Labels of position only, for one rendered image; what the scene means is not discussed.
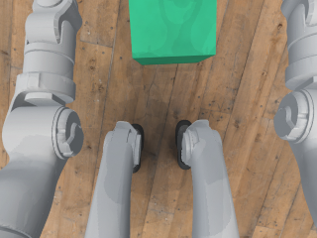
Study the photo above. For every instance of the right robot upper arm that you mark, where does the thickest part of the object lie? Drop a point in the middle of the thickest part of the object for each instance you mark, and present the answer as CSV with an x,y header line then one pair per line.
x,y
296,122

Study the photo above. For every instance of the carton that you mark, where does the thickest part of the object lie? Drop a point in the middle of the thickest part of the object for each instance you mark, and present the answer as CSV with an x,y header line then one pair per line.
x,y
172,31

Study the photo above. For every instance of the left robot upper arm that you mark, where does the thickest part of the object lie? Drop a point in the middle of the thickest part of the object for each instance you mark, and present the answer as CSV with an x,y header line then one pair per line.
x,y
38,140

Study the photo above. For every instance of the robot left shin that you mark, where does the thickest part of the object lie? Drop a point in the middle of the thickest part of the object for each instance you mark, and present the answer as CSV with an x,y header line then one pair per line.
x,y
119,124

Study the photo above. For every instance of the robot right thigh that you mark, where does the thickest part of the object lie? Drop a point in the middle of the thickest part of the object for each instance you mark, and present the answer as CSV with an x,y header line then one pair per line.
x,y
213,212

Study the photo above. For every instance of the right robot forearm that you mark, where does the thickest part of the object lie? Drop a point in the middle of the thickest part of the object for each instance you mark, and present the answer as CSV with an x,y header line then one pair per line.
x,y
301,31

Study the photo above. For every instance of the left robot forearm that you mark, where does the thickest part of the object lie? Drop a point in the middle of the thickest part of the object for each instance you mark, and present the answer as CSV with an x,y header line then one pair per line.
x,y
49,56

